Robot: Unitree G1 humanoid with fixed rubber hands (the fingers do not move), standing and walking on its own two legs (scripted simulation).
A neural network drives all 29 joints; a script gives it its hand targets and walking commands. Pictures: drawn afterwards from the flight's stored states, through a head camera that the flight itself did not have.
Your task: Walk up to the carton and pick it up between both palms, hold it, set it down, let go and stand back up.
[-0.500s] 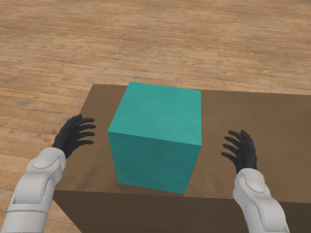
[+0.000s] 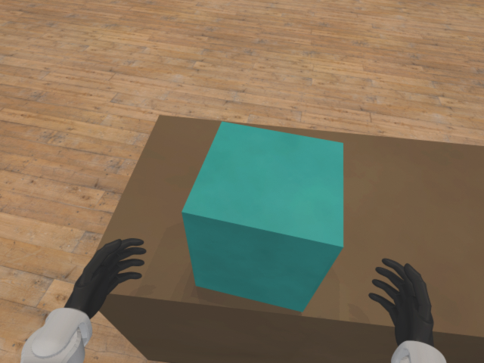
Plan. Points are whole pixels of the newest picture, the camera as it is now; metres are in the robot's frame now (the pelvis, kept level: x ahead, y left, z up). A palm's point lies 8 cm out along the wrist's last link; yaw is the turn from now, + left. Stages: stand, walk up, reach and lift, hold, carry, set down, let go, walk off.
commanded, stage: set down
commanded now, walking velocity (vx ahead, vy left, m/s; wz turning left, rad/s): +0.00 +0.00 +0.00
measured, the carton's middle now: (263, 220) +0.36 -0.04 +0.03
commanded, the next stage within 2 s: let go in 1.66 s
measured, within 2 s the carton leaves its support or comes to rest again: neither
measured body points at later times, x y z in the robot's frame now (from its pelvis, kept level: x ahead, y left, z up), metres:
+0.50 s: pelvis +0.00 +0.01 +0.00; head +0.01 +0.03 +0.45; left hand +0.18 +0.24 +0.02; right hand +0.15 -0.21 +0.02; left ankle -0.05 +0.10 -0.75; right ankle +0.01 -0.13 -0.75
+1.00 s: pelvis -0.01 -0.02 +0.00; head -0.01 -0.01 +0.45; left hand +0.17 +0.23 -0.01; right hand +0.16 -0.22 -0.02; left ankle -0.05 +0.10 -0.75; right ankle +0.01 -0.13 -0.75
